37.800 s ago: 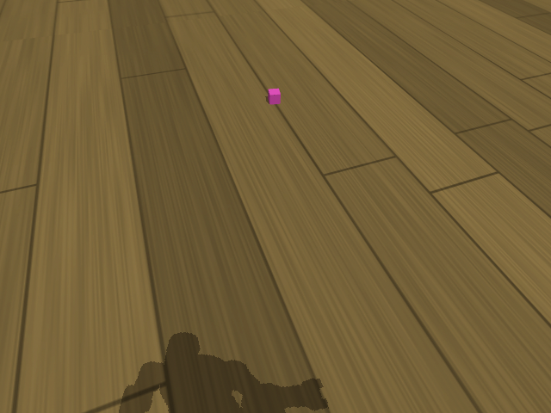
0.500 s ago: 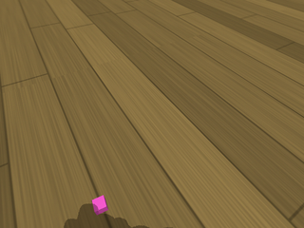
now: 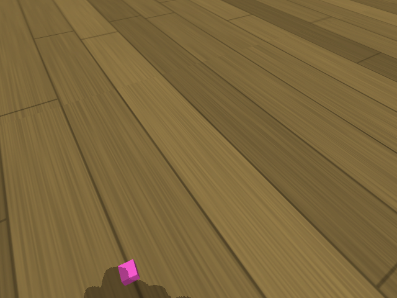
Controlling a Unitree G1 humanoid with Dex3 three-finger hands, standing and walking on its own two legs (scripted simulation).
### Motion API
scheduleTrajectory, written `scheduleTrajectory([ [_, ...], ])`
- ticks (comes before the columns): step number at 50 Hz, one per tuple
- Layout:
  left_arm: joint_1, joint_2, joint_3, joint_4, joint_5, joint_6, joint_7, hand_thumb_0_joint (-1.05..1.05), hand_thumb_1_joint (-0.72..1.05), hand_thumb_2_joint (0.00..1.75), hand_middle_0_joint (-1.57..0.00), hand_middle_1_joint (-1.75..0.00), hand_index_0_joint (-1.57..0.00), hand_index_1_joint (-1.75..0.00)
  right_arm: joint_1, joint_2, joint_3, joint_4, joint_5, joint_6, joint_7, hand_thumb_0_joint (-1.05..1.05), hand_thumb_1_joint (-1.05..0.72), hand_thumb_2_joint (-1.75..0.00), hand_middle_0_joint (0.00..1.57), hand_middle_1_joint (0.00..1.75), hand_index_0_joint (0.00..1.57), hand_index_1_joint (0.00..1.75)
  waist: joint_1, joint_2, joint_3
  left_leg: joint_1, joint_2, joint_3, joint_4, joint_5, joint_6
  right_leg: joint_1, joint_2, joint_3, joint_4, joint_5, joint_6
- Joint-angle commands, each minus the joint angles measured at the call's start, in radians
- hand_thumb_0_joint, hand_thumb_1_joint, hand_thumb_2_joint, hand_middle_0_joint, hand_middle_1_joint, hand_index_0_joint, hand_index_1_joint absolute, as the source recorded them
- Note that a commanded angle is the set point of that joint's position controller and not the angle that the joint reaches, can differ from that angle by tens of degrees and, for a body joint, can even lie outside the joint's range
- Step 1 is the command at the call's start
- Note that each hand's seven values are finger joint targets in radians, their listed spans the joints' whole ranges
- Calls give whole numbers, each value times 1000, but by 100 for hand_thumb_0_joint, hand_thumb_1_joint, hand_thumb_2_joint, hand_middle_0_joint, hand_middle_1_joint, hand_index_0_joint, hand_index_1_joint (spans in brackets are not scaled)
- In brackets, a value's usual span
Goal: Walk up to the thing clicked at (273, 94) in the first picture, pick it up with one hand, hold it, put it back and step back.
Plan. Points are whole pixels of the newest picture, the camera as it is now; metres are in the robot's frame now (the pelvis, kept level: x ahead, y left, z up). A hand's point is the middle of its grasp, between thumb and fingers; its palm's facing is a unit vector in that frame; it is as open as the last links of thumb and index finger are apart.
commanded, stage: stand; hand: left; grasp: from above
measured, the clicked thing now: (129, 272) +0.37 +0.31 -0.75
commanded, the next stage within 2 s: step back in 0.88 s
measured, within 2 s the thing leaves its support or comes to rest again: neither
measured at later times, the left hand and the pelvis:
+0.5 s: hand out of the picture +0.06 +0.24 -0.16, palm faces +0.00 -0.95 -0.32, open 7.4 cm; pelvis +0.00 +0.00 +0.00, yaw +0 degrees
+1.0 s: hand out of the picture +0.08 +0.25 -0.16, palm faces +0.01 -0.93 -0.35, open 7.4 cm; pelvis -0.01 +0.00 -0.01, yaw +0 degrees
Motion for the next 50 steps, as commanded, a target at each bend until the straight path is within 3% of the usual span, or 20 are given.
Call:
scheduleTrajectory([
  [1,-4,179,32,-45,-2,-15,10,0,90,90,-20,-30,-20,-30,-16,-177,-31,-48,-3,-15,-9,0,-90,-90,20,30,20,30,0,-13,-6,-12,87,-78,-60,10,30,-50,-96,87,-88,11,-17],
  [2,-7,168,31,-37,-3,-12,10,0,90,90,-20,-30,-20,-30,-2,-150,-26,-39,-2,-14,-9,0,-90,-90,20,30,20,30,-7,-20,-11,-17,85,-79,-68,9,28,-42,-92,84,-87,-8,-19],
  [7,-26,202,41,-61,-4,-21,11,0,90,90,-20,-30,-20,-30,-10,-189,-35,-55,-5,-25,-11,0,-90,-90,20,30,20,30,-8,11,-64,12,97,-74,-52,116,30,1,-107,90,-57,129,-21],
  [11,-15,192,38,-51,-3,-18,8,0,90,90,-20,-30,-20,-30,-13,-174,-32,-51,-3,-23,-10,0,-90,-90,20,30,20,30,-5,-8,-17,-22,93,-82,-70,37,28,-31,-97,79,-70,37,-18],
  [14,-18,205,40,-61,-4,-20,6,0,90,90,-20,-30,-20,-30,-11,-199,-38,-56,-5,-25,-11,0,-90,-90,20,30,20,30,-4,4,-25,-7,98,-81,-62,52,30,-27,-102,86,-67,51,-22],
  [16,-11,187,35,-55,-5,-18,6,0,90,90,-20,-30,-20,-30,-12,-177,-33,-52,-2,-26,-10,0,-90,-90,20,30,20,30,-4,5,-47,3,98,-81,-61,83,29,-16,-101,80,-57,75,-23],
  [18,-21,219,41,-68,-2,-23,6,0,90,90,-20,-30,-20,-30,-28,-215,-43,-65,-3,-29,-10,0,-90,-90,20,30,20,30,-4,1,-53,15,102,-81,-51,107,30,-16,-107,87,-60,104,-22],
  [21,-23,222,40,-68,-3,-21,5,0,90,90,-20,-30,-20,-30,-27,-219,-41,-64,-3,-27,-9,0,-90,-90,20,30,20,30,-5,-1,-19,-12,100,-85,-67,43,28,-38,-101,84,-69,37,-21],
  [24,-32,240,44,-79,-5,-24,3,0,90,90,-20,-30,-20,-30,-28,-235,-44,-70,-4,-32,-8,0,-90,-90,20,30,20,30,-5,7,-46,4,106,-84,-61,81,31,-21,-109,88,-60,75,-25],
  [28,-41,244,41,-80,-6,-22,-1,0,90,90,-20,-30,-20,-30,-35,-240,-42,-71,-4,-30,-5,0,-90,-90,20,30,20,30,-4,0,-11,-24,105,-91,-79,3,29,-46,-103,88,-74,0,-24],
  [30,-40,249,41,-86,-4,-24,-3,0,90,90,-20,-30,-20,-30,-51,-249,-44,-76,-3,-32,-4,0,-90,-90,20,30,20,30,1,12,-52,2,110,-92,-71,40,33,-30,-108,88,-65,37,-25],
  [36,-60,263,40,-89,-8,-27,-5,0,90,90,-20,-30,-20,-30,-53,-256,-39,-78,-1,-33,-2,0,-90,-90,20,30,20,30,-5,-7,-59,12,111,-89,-66,80,29,-22,-114,91,-66,71,-25],
  [43,-65,277,38,-90,-9,-27,-6,0,90,90,-20,-30,-20,-30,-58,-265,-36,-74,-1,-31,0,0,-90,-90,20,30,20,30,-5,-5,-48,4,111,-88,-72,69,26,-24,-115,94,-80,61,-25],
  [44,-69,366,84,-110,-27,-17,-2,0,90,90,-20,-30,-20,-30,-99,-326,-56,-96,5,-14,5,0,-90,-90,20,30,20,30,-2,-25,52,-64,96,-97,37,220,45,-108,-107,111,0,257,-38],
  [45,-50,360,87,-123,-31,-14,3,0,90,90,-20,-30,-20,-30,-82,-315,-56,-111,12,-8,5,0,-90,-90,20,30,20,30,-6,-23,4,-52,95,-78,79,261,51,-92,-110,104,21,302,-49],
  [48,-55,359,95,-162,-29,-8,4,0,90,90,-20,-30,-20,-30,-61,-300,-62,-135,19,3,8,0,-90,-90,20,30,20,30,-14,-47,-81,-42,57,-44,186,218,50,-80,-152,141,28,348,-104],
  [50,-85,371,100,-197,-24,0,3,0,90,90,-20,-30,-20,-30,-37,-294,-66,-147,17,14,10,0,-90,-90,20,30,20,30,-20,-86,-116,-52,14,-14,262,106,42,-104,-207,196,19,319,-151],
])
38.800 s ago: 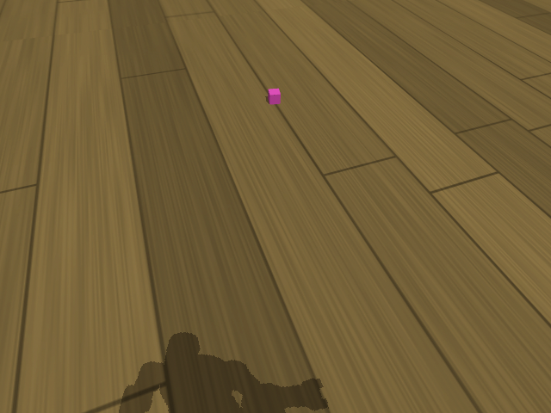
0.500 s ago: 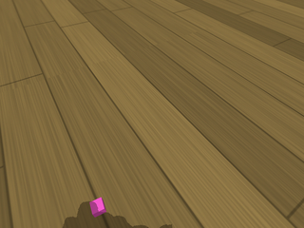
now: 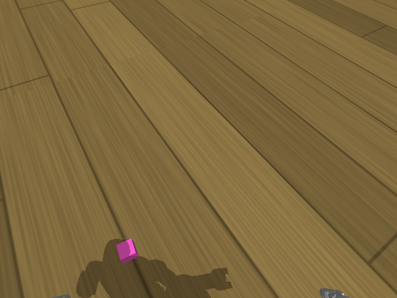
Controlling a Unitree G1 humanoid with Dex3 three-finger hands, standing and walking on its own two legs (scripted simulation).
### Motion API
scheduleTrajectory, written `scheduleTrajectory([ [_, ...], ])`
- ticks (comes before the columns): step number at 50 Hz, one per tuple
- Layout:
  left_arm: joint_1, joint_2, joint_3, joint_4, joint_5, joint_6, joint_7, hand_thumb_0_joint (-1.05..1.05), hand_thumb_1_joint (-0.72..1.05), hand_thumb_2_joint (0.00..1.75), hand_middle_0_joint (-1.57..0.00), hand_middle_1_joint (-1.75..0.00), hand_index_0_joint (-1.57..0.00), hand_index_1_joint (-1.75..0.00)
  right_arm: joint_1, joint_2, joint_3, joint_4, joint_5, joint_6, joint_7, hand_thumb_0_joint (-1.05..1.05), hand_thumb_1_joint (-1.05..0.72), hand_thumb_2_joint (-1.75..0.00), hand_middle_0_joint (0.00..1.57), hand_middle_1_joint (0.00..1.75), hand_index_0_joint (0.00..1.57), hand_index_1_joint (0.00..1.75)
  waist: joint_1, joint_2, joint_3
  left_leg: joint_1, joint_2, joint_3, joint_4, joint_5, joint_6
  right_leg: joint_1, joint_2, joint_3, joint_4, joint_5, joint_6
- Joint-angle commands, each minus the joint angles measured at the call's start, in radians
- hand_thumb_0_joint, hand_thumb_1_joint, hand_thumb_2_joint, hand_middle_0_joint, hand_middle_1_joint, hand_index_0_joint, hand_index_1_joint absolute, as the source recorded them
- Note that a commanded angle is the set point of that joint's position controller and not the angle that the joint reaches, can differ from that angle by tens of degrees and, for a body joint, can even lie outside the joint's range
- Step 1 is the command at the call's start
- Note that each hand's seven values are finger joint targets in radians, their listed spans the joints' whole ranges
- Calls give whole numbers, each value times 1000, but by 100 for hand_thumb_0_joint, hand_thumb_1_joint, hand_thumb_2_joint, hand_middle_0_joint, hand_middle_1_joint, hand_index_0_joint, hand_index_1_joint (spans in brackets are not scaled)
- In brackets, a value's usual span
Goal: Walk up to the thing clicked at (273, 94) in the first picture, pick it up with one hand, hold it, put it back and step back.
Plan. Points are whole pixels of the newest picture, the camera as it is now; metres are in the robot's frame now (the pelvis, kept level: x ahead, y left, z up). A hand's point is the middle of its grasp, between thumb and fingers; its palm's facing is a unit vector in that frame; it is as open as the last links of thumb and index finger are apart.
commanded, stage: step back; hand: left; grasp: from above
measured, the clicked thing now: (127, 250) +0.38 +0.31 -0.74
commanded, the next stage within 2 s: none
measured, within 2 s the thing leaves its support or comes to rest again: neither
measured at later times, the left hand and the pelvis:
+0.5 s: hand out of the picture +0.04 +0.29 -0.18, palm faces -0.11 -0.92 -0.37, open 7.4 cm; pelvis -0.09 +0.03 -0.02, yaw -5 degrees
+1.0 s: hand out of the picture -0.07 +0.29 -0.16, palm faces -0.01 -0.92 -0.38, open 7.4 cm; pelvis -0.22 +0.03 -0.02, yaw +0 degrees
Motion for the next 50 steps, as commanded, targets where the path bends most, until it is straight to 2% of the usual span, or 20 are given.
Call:
scheduleTrajectory([
  [1,-59,288,70,-121,3,1,17,0,90,90,-20,-30,-20,-30,48,-200,-52,-75,-2,7,-10,0,-90,-90,20,30,20,30,-17,-121,-192,45,-28,5,201,46,41,-34,-258,226,-64,330,-165],
  [5,-144,295,72,-195,22,18,14,0,90,90,-20,-30,-20,-30,138,-204,-67,-94,-9,18,-2,0,-90,-90,20,30,20,30,-49,-200,-200,68,-37,-25,283,-152,62,-151,-305,227,1,262,-192],
  [7,-105,249,62,-203,11,29,13,0,90,90,-20,-30,-20,-30,109,-243,-74,-114,-12,7,-4,0,-90,-90,20,30,20,30,-35,-27,-179,17,84,-129,52,219,101,-126,-142,107,190,132,-100],
  [8,-94,203,49,-212,4,33,16,0,90,90,-20,-30,-20,-30,67,-298,-84,-133,-19,-2,-4,0,-90,-90,20,30,20,30,-23,117,-155,15,207,-283,-80,417,160,-172,21,35,352,-33,-38],
  [9,-67,189,49,-215,7,40,24,0,90,90,-20,-30,-20,-30,74,-329,-92,-146,-30,-10,-8,0,-90,-90,20,30,20,30,-19,170,-162,97,287,-386,-91,557,221,-272,97,87,491,-369,-34],
  [11,-29,195,52,-199,13,44,35,0,90,90,-20,-30,-20,-30,75,-325,-96,-170,-34,-14,-20,0,-90,-90,20,30,20,30,-25,145,-189,83,325,-405,-69,610,267,-288,91,180,681,-439,-28],
  [14,12,209,56,-195,-2,50,28,0,90,90,-20,-30,-20,-30,-11,-273,-82,-213,-38,-15,-34,0,-90,-90,20,30,20,30,25,130,-179,87,221,-225,-14,551,230,-304,81,201,776,-325,-29],
  [16,33,218,65,-211,6,50,25,0,90,90,-20,-30,-20,-30,24,-256,-78,-224,-31,-16,-40,0,-90,-90,20,30,20,30,14,104,-199,144,204,-208,4,523,227,-316,88,183,779,-296,-6],
  [24,52,210,74,-249,14,31,18,0,90,90,-20,-30,-20,-30,75,-277,-90,-261,-30,-4,-38,0,-90,-90,20,30,20,30,-30,147,-210,189,232,-199,30,399,250,-216,14,84,376,-288,27],
  [27,135,205,82,-213,20,27,8,0,90,90,-20,-30,-20,-30,30,-296,-94,-276,-24,6,-31,0,-90,-90,20,30,20,30,9,160,-220,43,222,-195,38,231,208,-53,7,36,164,-161,-4],
  [29,198,232,93,-192,35,17,8,0,90,90,-20,-30,-20,-30,5,-267,-83,-279,-7,13,-26,0,-90,-90,20,30,20,30,38,73,-225,-109,151,-144,118,79,122,75,-42,102,14,-20,-46],
  [30,172,288,108,-214,43,13,6,0,90,90,-20,-30,-20,-30,-1,-231,-73,-293,-3,13,-24,0,-90,-90,20,30,20,30,30,-104,-179,-261,27,-72,255,-104,55,60,-189,351,-43,-35,-111],
  [31,93,376,126,-252,35,18,2,0,90,90,-20,-30,-20,-30,-11,-208,-73,-296,-3,16,-32,0,-90,-90,20,30,20,30,49,-282,-113,-278,-134,-16,483,-380,13,-110,-369,530,-150,-63,-266],
  [32,11,396,126,-302,47,13,8,0,90,90,-20,-30,-20,-30,18,-243,-89,-277,-12,20,-38,0,-90,-90,20,30,20,30,36,-279,-73,-212,-103,-108,673,-419,-3,-252,-445,611,-162,-29,-335],
  [36,-70,241,98,-329,34,8,19,0,90,90,-20,-30,-20,-30,111,-212,-67,-225,4,11,-32,0,-90,-90,20,30,20,30,-31,-145,-94,-276,-183,-151,725,-252,2,-82,-194,208,-23,281,-161],
  [40,63,220,93,-339,38,12,25,0,90,90,-20,-30,-20,-30,95,-212,-50,-255,1,-2,-43,0,-90,-90,20,30,20,30,52,-156,-164,-342,-138,-108,561,-297,-20,179,-215,216,52,408,-201],
  [44,48,251,97,-358,32,25,32,0,90,90,-20,-30,-20,-30,140,-205,-57,-262,-14,-6,-43,0,-90,-90,20,30,20,30,37,-224,-203,-208,-40,-63,281,-304,0,180,-285,242,104,463,-213],
  [48,25,252,80,-377,16,47,17,0,90,90,-20,-30,-20,-30,214,-224,-78,-227,-29,-14,-33,0,-90,-90,20,30,20,30,-7,-132,-207,28,-39,-26,-59,65,31,-20,-192,171,214,248,-112],
  [49,39,220,73,-382,12,49,13,0,90,90,-20,-30,-20,-30,201,-288,-96,-236,-40,-15,-31,0,-90,-90,20,30,20,30,2,39,-215,90,119,-246,-69,147,89,-164,-101,114,310,36,-58],
  [50,-1,204,75,-396,7,46,17,0,90,90,-20,-30,-20,-30,143,-376,-109,-259,-40,-13,-23,0,-90,-90,20,30,20,30,-7,231,-176,52,302,-464,-130,231,209,-290,66,5,459,-309,-15],
])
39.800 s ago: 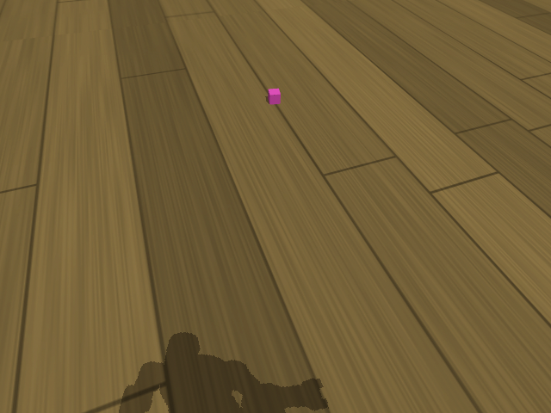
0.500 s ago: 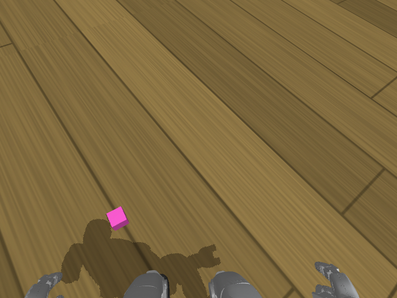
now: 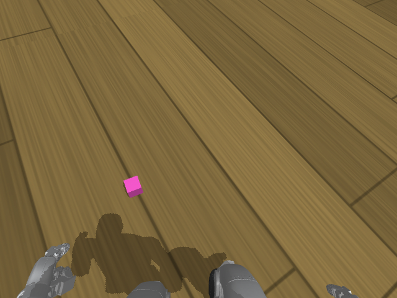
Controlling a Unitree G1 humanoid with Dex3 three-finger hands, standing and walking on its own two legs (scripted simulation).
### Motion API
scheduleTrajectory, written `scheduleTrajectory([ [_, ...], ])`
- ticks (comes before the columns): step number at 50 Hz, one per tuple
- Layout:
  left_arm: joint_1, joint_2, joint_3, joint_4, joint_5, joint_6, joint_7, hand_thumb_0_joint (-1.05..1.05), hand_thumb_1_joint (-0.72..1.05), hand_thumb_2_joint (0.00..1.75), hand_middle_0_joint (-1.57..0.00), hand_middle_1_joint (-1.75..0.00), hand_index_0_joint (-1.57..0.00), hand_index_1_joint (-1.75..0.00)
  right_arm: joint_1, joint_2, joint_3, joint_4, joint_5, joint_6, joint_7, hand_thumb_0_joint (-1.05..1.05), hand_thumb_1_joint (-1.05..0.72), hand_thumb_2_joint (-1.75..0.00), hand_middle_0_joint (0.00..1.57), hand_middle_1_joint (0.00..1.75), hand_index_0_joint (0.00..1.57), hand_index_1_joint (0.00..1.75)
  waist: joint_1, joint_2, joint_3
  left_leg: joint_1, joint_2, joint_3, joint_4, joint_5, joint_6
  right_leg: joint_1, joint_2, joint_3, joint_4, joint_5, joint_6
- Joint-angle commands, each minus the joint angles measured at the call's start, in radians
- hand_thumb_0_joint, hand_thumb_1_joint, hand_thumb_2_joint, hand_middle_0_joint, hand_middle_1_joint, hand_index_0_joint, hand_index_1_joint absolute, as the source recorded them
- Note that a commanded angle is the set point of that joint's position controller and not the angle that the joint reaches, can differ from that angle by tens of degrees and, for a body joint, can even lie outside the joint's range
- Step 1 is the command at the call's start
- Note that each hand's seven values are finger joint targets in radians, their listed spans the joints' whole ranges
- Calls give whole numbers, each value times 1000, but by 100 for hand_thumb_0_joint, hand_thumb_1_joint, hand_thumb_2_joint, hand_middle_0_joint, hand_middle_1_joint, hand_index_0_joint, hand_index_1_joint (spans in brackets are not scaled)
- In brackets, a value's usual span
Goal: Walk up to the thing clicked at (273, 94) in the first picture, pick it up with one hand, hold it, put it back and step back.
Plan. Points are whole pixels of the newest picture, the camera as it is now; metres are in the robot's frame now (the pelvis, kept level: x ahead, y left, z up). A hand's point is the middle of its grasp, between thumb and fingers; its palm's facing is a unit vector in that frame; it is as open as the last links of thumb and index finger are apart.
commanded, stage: step back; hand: left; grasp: from above
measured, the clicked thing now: (133, 186) +0.60 +0.28 -0.72
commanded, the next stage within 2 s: none
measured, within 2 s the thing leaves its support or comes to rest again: neither
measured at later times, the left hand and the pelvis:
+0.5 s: hand out of the picture -0.08 +0.24 -0.13, palm faces -0.06 -0.91 -0.41, open 7.4 cm; pelvis -0.16 -0.02 +0.01, yaw -5 degrees
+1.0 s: hand out of the picture -0.22 +0.25 -0.14, palm faces -0.03 -0.93 -0.37, open 7.4 cm; pelvis -0.33 -0.02 +0.01, yaw -2 degrees
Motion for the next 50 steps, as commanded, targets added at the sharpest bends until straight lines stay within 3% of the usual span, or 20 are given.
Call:
scheduleTrajectory([
  [1,-38,202,74,-90,-4,-6,21,0,90,90,-20,-30,-20,-30,17,-407,-98,-107,-24,-26,0,0,-90,-90,20,30,20,30,-75,350,-239,-100,484,-587,-358,373,305,-6,142,146,401,-426,4],
  [5,109,182,69,-19,-24,0,10,0,90,90,-20,-30,-20,-30,-104,-247,-57,-134,-25,-32,-16,0,-90,-90,20,30,20,30,38,183,-208,-9,293,-208,-251,519,183,-84,180,209,595,-248,-17],
  [11,89,158,58,-33,-8,-23,10,0,90,90,-20,-30,-20,-30,11,-230,-65,-129,-9,-24,-18,0,-90,-90,20,30,20,30,-49,218,-279,253,300,-198,-153,603,237,-105,135,145,301,-284,55],
  [15,158,157,56,9,-10,-34,7,0,90,90,-20,-30,-20,-30,-35,-267,-74,-147,-11,-3,-9,0,-90,-90,20,30,20,30,-31,302,-314,166,301,-188,-121,518,204,80,81,58,-48,-210,34],
  [17,248,158,60,63,0,-40,5,0,90,90,-20,-30,-20,-30,-74,-278,-76,-157,-1,12,-6,0,-90,-90,20,30,20,30,14,278,-339,50,276,-161,-74,408,163,248,89,5,-280,-3,8],
  [18,264,184,69,73,8,-44,4,0,90,90,-20,-30,-20,-30,-84,-258,-68,-159,10,16,-3,0,-90,-90,20,30,20,30,21,230,-332,-37,237,-153,-52,298,111,294,79,43,-289,45,-13],
  [19,248,242,83,62,22,-48,1,0,90,90,-20,-30,-20,-30,-76,-214,-58,-169,15,16,-1,0,-90,-90,20,30,20,30,9,55,-302,-210,136,-124,65,102,47,311,-56,281,-309,-8,-57],
  [20,192,335,105,27,15,-43,-4,0,90,90,-20,-30,-20,-30,-105,-180,-51,-190,17,15,-8,0,-90,-90,20,30,20,30,32,-167,-235,-306,-34,-62,248,-187,-6,168,-234,492,-400,-83,-173],
  [21,103,395,110,-16,26,-42,0,0,90,90,-20,-30,-20,-30,-105,-220,-68,-181,9,20,-19,0,-90,-90,20,30,20,30,52,-242,-180,-218,-1,-127,464,-254,-32,-51,-374,628,-453,-78,-298],
  [25,-32,228,79,-43,17,-42,13,0,90,90,-20,-30,-20,-30,6,-209,-60,-106,20,11,-10,0,-90,-90,20,30,20,30,-46,-57,-169,-236,-71,-152,563,-89,-26,49,-139,203,-297,193,-157],
  [28,60,233,78,-47,27,-38,16,0,90,90,-20,-30,-20,-30,-6,-205,-48,-121,13,3,-16,0,-90,-90,20,30,20,30,18,-92,-187,-242,-34,-112,435,-124,-44,160,-141,212,-266,221,-171],
  [32,71,224,76,-52,20,-22,28,0,90,90,-20,-30,-20,-30,28,-182,-46,-118,-2,-11,-15,0,-90,-90,20,30,20,30,25,-155,-270,-200,55,-50,69,-161,-30,361,-198,230,-171,376,-180],
  [35,54,218,61,-63,-2,1,18,0,90,90,-20,-30,-20,-30,116,-183,-60,-70,-13,-19,-14,0,-90,-90,20,30,20,30,-7,-91,-311,-5,29,20,-300,176,-14,294,-132,165,-22,359,-120],
  [36,80,184,49,-70,-5,4,13,0,90,90,-20,-30,-20,-30,112,-235,-76,-72,-23,-21,-16,0,-90,-90,20,30,20,30,8,18,-328,98,138,-144,-287,284,18,144,-73,133,51,206,-71],
  [37,86,146,40,-77,-16,4,11,0,90,90,-20,-30,-20,-30,79,-325,-93,-86,-33,-18,-13,0,-90,-90,20,30,20,30,15,245,-323,165,347,-415,-284,472,109,-71,80,29,221,-162,-22],
  [38,-17,195,60,-85,-11,4,29,0,90,90,-20,-30,-20,-30,48,-419,-101,-112,-28,-13,-4,0,-90,-90,20,30,20,30,-58,337,-283,-52,464,-552,-326,447,269,-28,127,111,379,-441,1],
  [39,-31,223,66,-72,-2,6,33,0,90,90,-20,-30,-20,-30,-8,-386,-100,-117,-28,-21,-10,0,-90,-90,20,30,20,30,-44,301,-220,-146,483,-560,-344,408,293,1,110,193,499,-415,-1],
  [42,85,196,62,-13,-24,10,18,0,90,90,-20,-30,-20,-30,-89,-248,-57,-135,-32,-22,-19,0,-90,-90,20,30,20,30,42,177,-207,-20,280,-201,-229,569,175,-85,165,213,603,-265,-12],
  [47,76,160,48,-21,-6,-19,14,0,90,90,-20,-30,-20,-30,11,-225,-60,-117,-15,-14,-16,0,-90,-90,20,30,20,30,-24,229,-266,207,296,-195,-154,603,214,-82,114,130,287,-292,43],
  [50,90,170,45,7,-4,-36,5,0,90,90,-20,-30,-20,-30,8,-258,-66,-113,-22,-7,-8,0,-90,-90,20,30,20,30,-43,265,-303,162,290,-187,-171,341,206,48,85,51,21,-265,33],
])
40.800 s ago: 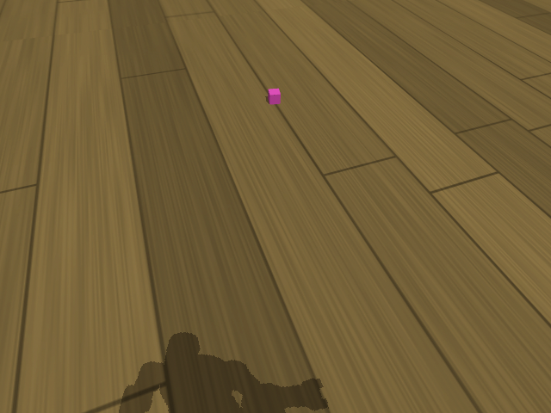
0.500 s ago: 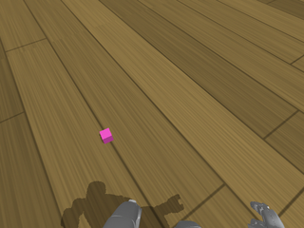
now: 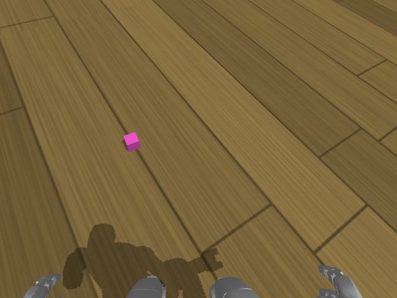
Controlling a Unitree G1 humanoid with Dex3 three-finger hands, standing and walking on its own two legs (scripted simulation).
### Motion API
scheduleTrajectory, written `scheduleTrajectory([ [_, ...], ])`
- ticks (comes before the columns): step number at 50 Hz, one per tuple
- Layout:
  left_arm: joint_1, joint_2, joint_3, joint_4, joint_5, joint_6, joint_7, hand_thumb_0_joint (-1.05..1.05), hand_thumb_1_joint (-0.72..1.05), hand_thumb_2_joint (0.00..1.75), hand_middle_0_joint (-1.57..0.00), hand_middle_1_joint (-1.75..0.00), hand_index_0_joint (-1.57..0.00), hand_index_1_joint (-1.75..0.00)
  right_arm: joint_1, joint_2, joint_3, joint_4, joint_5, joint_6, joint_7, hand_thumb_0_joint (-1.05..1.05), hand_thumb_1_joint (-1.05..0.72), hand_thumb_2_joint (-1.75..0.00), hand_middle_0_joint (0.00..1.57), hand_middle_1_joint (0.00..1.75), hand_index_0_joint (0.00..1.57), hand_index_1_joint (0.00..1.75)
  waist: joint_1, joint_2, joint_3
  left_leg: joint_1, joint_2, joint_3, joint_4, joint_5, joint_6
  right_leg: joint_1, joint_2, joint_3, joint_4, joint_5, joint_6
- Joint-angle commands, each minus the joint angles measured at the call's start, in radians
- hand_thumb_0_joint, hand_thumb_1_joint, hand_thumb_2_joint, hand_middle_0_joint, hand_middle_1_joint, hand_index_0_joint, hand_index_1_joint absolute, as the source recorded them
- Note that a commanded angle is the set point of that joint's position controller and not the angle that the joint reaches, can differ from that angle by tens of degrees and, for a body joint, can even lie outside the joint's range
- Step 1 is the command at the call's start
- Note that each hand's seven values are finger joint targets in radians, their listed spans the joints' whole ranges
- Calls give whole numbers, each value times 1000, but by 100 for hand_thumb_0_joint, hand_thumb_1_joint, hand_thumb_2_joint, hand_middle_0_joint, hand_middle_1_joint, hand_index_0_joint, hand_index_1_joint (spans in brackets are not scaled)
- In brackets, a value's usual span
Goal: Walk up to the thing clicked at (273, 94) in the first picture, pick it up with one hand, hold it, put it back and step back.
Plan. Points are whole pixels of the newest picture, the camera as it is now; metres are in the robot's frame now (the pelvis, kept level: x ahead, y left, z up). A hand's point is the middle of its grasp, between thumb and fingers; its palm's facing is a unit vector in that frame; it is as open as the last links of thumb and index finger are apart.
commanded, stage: step back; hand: left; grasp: from above
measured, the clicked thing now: (132, 142) +0.92 +0.34 -0.73
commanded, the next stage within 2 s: stand in 1.20 s
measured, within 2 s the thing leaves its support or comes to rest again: neither
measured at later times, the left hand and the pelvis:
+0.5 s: hand out of the picture -0.04 +0.27 -0.14, palm faces +0.07 -0.92 -0.40, open 7.4 cm; pelvis -0.09 -0.01 +0.00, yaw +3 degrees
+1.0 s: hand out of the picture +0.02 +0.23 -0.14, palm faces +0.11 -0.91 -0.40, open 7.4 cm; pelvis -0.03 -0.04 +0.00, yaw +5 degrees
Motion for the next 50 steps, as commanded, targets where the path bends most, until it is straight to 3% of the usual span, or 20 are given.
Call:
scheduleTrajectory([
  [1,35,157,43,-39,2,-45,-1,0,90,90,-20,-30,-20,-30,28,-280,-78,-53,-8,-3,-9,0,-90,-90,20,30,20,30,-43,262,-255,234,200,-211,-105,103,198,46,-41,-81,-386,36,-9],
  [3,152,151,46,34,11,-57,-2,0,90,90,-20,-30,-20,-30,-12,-294,-78,-57,2,11,-1,0,-90,-90,20,30,20,30,16,240,-286,152,176,-160,-43,13,165,207,-31,-128,-638,190,-44],
  [4,163,192,61,58,25,-64,-1,0,90,90,-20,-30,-20,-30,-10,-244,-66,-58,4,13,0,0,-90,-90,20,30,20,30,19,135,-271,1,121,-133,42,-77,107,286,-61,-22,-623,193,-66],
  [6,53,353,102,3,35,-60,-2,0,90,90,-20,-30,-20,-30,-51,-196,-53,-87,7,8,-12,0,-90,-90,20,30,20,30,47,-169,-158,-172,-64,-114,314,-363,-13,12,-432,451,-781,-216,-251],
  [7,-42,378,100,-26,38,-61,0,0,90,90,-20,-30,-20,-30,-49,-254,-77,-61,5,9,-15,0,-90,-90,20,30,20,30,32,-193,-65,-70,-27,-170,434,-345,-28,-202,-489,531,-829,-332,-295],
  [10,-96,225,67,-27,26,-78,2,0,90,90,-20,-30,-20,-30,24,-226,-67,3,19,-5,2,0,-90,-90,20,30,20,30,-26,-39,-42,-108,-104,-154,468,-194,-20,-45,-269,150,-701,29,-180],
  [16,30,252,88,10,38,-84,-16,0,90,90,-20,-30,-20,-30,21,-204,-49,14,-1,-49,15,0,-90,-90,20,30,20,30,54,-172,-110,-137,-35,-49,103,-304,-47,219,-301,185,-702,-169,-200],
  [19,14,242,71,8,25,-65,-27,0,90,90,-20,-30,-20,-30,95,-191,-63,62,-2,-71,14,0,-90,-90,20,30,20,30,13,-111,-129,123,-67,26,-201,-167,-23,120,-270,89,-601,-39,-171],
  [21,44,162,38,1,20,-60,-29,0,90,90,-20,-30,-20,-30,161,-227,-85,84,-13,-85,5,0,-90,-90,20,30,20,30,-23,50,-193,377,30,-177,-286,-155,26,-69,-178,-30,-361,98,-102],
  [22,6,118,23,-10,1,-64,-33,0,90,90,-20,-30,-20,-30,169,-318,-100,78,-15,-87,4,0,-90,-90,20,30,20,30,-45,232,-173,381,237,-538,-375,-473,135,-270,-49,-138,-202,-4,-41],
  [23,-69,219,57,-4,14,-64,-27,0,90,90,-20,-30,-20,-30,168,-383,-113,70,-11,-83,7,0,-90,-90,20,30,20,30,-76,170,-88,175,332,-637,-419,-665,239,-231,-107,-61,-109,-54,-43],
  [26,5,203,54,24,5,-79,-41,0,90,90,-20,-30,-20,-30,63,-277,-83,44,-17,-91,9,0,-90,-90,20,30,20,30,-11,147,-50,176,215,-387,-360,-424,183,-189,-127,-41,-141,41,-51],
  [31,-2,176,51,41,8,-88,-51,0,90,90,-20,-30,-20,-30,101,-282,-90,46,-15,-81,15,0,-90,-90,20,30,20,30,-49,233,-83,111,168,-259,-299,-299,161,-31,-83,-129,-311,69,-35],
  [34,139,165,54,111,10,-108,-30,0,90,90,-20,-30,-20,-30,20,-213,-62,24,6,-57,16,0,-90,-90,20,30,20,30,47,159,-147,-46,92,-111,-61,-198,89,280,-34,-171,-554,262,-38],
  [35,177,200,69,127,18,-113,-19,0,90,90,-20,-30,-20,-30,42,-149,-41,19,10,-52,12,0,-90,-90,20,30,20,30,64,19,-157,-144,34,-67,114,-215,56,370,-103,-33,-604,227,-43],
  [36,188,287,87,114,32,-120,-9,0,90,90,-20,-30,-20,-30,63,-97,-22,-5,16,-53,7,0,-90,-90,20,30,20,30,60,-194,-162,-282,-96,-39,309,-344,8,380,-324,340,-752,83,-113],
  [38,33,336,91,58,26,-115,-11,0,90,90,-20,-30,-20,-30,101,-224,-65,42,7,-40,-7,0,-90,-90,20,30,20,30,21,-77,-71,-170,-18,-127,404,-378,1,89,-473,480,-816,-245,-256],
  [41,-4,235,64,54,10,-131,-7,0,90,90,-20,-30,-20,-30,137,-202,-56,93,16,-45,3,0,-90,-90,20,30,20,30,-8,-32,-85,-147,3,-162,352,-244,3,152,-334,214,-740,107,-171],
  [48,12,218,47,74,-10,-128,9,0,90,90,-20,-30,-20,-30,87,-155,-39,97,6,-45,0,0,-90,-90,20,30,20,30,3,-118,-195,6,6,-7,100,-174,-13,227,-323,5,-510,959,-168],
  [50,-20,225,39,61,-17,-115,13,0,90,90,-20,-30,-20,-30,93,-159,-44,111,5,-46,0,0,-90,-90,20,30,20,30,-17,-124,-208,88,-10,39,-15,-40,-5,183,-297,-28,-443,939,-143],
])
